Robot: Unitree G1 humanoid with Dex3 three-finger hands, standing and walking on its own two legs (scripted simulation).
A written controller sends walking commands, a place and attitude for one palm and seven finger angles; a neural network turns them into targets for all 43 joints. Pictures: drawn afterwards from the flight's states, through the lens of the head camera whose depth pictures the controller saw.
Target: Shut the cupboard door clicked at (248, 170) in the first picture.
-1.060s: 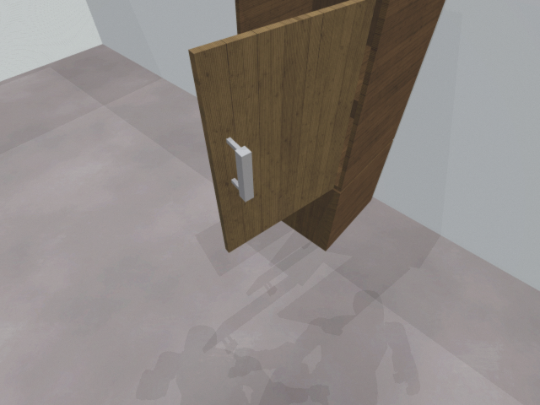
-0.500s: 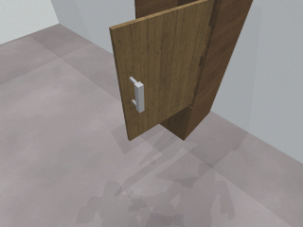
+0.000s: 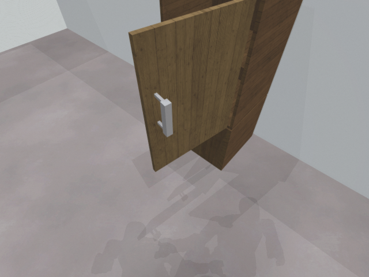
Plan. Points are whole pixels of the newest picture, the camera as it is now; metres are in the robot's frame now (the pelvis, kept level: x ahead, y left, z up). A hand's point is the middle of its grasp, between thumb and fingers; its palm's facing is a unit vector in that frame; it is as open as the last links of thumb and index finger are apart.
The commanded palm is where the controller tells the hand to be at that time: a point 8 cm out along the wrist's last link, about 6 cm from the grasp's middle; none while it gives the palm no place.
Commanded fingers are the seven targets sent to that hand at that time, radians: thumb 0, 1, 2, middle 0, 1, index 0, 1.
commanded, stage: walk to a spot facing it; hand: left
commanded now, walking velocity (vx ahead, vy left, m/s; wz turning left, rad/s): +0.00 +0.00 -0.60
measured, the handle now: (162, 114) +0.57 +0.11 -0.02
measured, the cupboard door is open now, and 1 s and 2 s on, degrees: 78 78 78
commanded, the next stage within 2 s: none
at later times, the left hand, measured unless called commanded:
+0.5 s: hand out of the picture +0.05 +0.15 -0.17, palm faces -0.20 -0.94 -0.27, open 7.4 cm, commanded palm none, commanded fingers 0.00 0.90 0.90 -0.20 -0.30 -0.20 -0.30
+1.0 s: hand out of the picture +0.15 +0.13 -0.18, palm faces -0.47 -0.83 -0.31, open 7.4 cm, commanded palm none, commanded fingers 0.00 0.90 0.90 -0.20 -0.30 -0.20 -0.30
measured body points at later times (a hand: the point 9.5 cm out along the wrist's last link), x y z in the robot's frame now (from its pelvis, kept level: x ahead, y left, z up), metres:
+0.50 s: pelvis -0.03 -0.03 -0.01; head +0.03 -0.06 +0.43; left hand +0.06 +0.20 -0.15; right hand -0.01 -0.30 -0.17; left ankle -0.03 +0.13 -0.68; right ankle -0.03 -0.11 -0.75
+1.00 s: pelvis -0.06 -0.03 -0.03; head -0.02 -0.05 +0.41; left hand +0.18 +0.17 -0.16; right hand -0.11 -0.30 -0.17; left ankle +0.01 +0.13 -0.74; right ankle -0.09 -0.15 -0.76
